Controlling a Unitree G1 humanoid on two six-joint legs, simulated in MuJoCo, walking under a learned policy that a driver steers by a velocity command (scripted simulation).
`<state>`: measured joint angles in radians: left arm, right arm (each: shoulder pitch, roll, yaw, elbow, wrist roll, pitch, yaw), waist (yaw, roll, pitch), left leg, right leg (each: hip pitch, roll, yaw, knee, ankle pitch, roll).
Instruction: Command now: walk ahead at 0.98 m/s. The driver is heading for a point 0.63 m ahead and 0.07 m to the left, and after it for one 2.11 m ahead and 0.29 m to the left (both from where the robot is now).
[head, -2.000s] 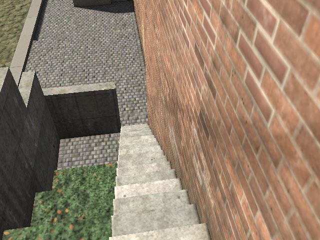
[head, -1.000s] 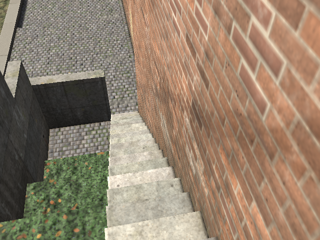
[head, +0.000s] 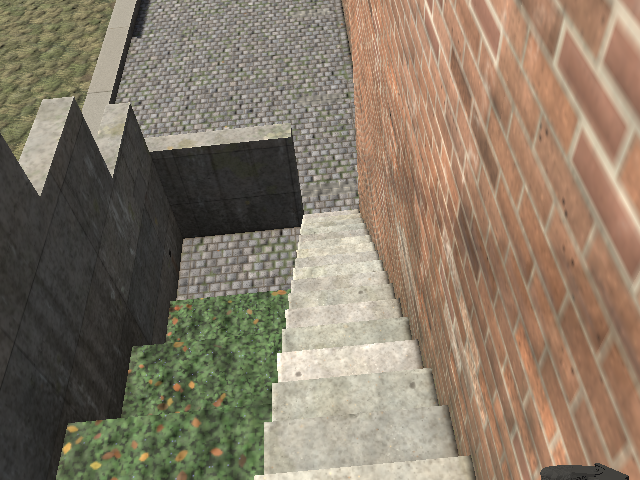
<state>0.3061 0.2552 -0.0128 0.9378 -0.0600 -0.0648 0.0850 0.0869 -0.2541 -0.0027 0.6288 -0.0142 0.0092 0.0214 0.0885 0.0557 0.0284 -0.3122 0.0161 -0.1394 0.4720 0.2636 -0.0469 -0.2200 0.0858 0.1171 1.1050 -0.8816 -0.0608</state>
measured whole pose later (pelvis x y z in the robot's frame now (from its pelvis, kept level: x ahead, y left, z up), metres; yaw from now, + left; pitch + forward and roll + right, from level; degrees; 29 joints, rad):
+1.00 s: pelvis +0.18 +0.05 -0.29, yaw +16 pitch +0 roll -1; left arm 0.17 0.48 0.11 0.72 -0.10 0.01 0.08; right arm 0.19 -0.18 0.03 0.61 -0.03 -0.07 0.00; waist 0.00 -0.18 -0.02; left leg -0.68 -0.13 -0.07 1.69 -0.92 0.04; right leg -0.67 0.07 0.37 1.07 -0.59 -0.11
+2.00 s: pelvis +0.60 +0.11 -0.48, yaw -3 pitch +2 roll -4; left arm 0.42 0.16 0.03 0.95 -0.05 -0.14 0.10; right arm 0.35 -0.35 -0.11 0.75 0.02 -0.02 0.05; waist 0.02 0.15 -0.04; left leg -0.67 0.04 -0.19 0.87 0.48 -0.01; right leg -0.21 -0.02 -0.01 1.55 -0.92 -0.03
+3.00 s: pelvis +1.48 +0.30 -1.26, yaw -9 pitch -3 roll +0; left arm 0.47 0.14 0.01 0.93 -0.06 -0.05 0.10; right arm 0.11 -0.16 0.01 0.64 -0.02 -0.14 0.03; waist 0.00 0.07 0.03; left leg -0.29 0.02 -0.06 0.58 0.11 0.06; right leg -0.62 0.28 0.01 1.79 -0.68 -0.04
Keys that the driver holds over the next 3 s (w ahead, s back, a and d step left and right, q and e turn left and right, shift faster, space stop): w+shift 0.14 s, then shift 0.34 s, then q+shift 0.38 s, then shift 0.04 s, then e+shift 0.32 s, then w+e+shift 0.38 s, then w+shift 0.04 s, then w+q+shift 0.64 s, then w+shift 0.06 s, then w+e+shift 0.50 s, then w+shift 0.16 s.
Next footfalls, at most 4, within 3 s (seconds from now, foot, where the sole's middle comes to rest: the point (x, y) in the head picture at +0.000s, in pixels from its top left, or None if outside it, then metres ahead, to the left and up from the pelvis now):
0.08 left None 0.07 0.17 -0.87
0.48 right None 0.33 -0.15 -1.07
0.90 left None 0.15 0.15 -0.87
1.52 right None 0.36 -0.04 -1.07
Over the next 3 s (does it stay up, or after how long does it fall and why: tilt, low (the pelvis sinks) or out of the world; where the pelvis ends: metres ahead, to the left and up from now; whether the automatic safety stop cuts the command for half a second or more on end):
stays up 1.48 0.30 -1.26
